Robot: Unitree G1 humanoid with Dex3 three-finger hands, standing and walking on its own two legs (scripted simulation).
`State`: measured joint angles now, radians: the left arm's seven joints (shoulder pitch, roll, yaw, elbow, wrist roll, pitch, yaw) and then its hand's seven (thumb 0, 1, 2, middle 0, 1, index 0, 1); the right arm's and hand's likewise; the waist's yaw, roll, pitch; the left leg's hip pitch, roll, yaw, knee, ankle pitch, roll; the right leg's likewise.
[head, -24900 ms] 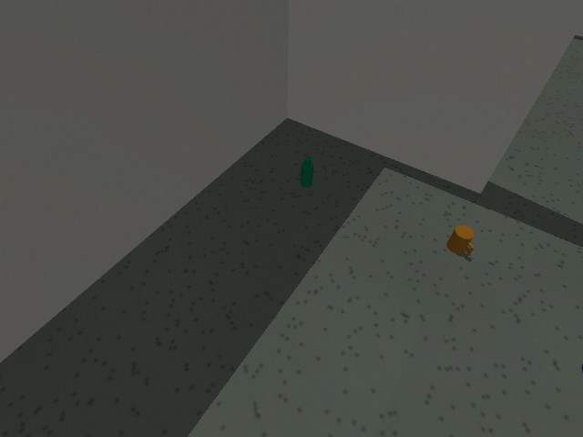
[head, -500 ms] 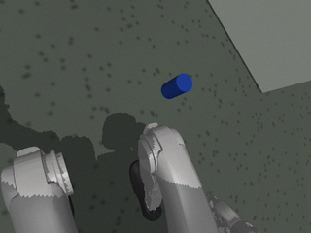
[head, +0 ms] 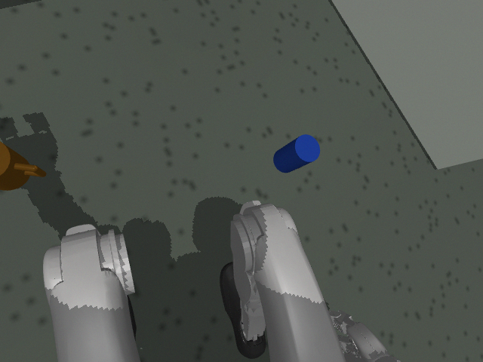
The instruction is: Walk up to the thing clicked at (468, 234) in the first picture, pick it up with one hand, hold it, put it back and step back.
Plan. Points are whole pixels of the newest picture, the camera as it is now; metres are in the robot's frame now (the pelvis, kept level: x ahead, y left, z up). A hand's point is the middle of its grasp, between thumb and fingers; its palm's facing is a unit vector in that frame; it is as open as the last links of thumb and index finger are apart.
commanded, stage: withdraw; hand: left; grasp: from above
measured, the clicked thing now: (7, 167) +0.43 +0.34 -0.27
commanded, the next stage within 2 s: home in 0.62 s
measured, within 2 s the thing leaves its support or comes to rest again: neither
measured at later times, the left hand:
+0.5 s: hand out of the picture +0.41 +0.36 -0.09, palm faces -0.51 -0.12 -0.85, open 14.1 cm
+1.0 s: hand out of the picture +0.43 +0.35 -0.05, palm faces -0.35 -0.24 -0.90, open 12.4 cm
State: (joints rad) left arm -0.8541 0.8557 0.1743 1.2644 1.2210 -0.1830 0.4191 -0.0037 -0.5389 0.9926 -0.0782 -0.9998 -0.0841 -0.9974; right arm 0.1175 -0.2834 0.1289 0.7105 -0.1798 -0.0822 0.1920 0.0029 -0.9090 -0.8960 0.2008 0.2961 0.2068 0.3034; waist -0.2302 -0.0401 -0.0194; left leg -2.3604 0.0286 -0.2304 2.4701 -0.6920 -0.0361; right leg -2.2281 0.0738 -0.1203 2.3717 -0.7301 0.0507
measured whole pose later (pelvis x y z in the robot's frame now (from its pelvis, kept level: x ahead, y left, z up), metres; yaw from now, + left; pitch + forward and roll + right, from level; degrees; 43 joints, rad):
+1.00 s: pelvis -0.01 +0.00 +0.07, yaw +4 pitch +36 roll -8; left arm -0.86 0.71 0.09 1.15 0.99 -0.07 0.17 0.00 -0.11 0.91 -0.20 -0.68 -0.19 -0.69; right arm 0.21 -0.23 0.06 0.69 -0.08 0.01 0.11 0.00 -0.90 -0.89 0.20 0.30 0.21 0.30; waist -0.18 0.04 -0.12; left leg -2.22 0.04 -0.13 2.23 -0.64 0.00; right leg -2.11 0.05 -0.05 2.17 -0.70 0.06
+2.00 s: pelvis +0.07 +0.01 +0.39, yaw +13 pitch +12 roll -3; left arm 0.50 0.22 0.04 -0.13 -0.07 0.45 0.05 0.01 0.90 0.90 -0.20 -0.29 -0.20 -0.29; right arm 0.32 -0.21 0.04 0.52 0.03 -0.16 -0.18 0.01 -0.90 -0.90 0.20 0.30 0.21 0.30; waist -0.06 0.05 -0.18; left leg -0.78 0.04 -0.06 1.03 -0.48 -0.01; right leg -0.68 0.01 -0.04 0.96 -0.50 0.02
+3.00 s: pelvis +0.07 +0.01 +0.40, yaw +13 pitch +10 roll -2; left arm 0.50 0.22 0.03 -0.12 -0.06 0.45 0.02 0.01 0.90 0.90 -0.20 -0.29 -0.20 -0.30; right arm 0.29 -0.22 0.03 0.54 0.00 -0.23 -0.18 0.01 -0.90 -0.90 0.20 0.30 0.21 0.30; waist -0.04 0.04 -0.16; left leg -0.71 0.03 -0.06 1.01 -0.47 -0.02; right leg -0.63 0.00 -0.04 0.96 -0.50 0.01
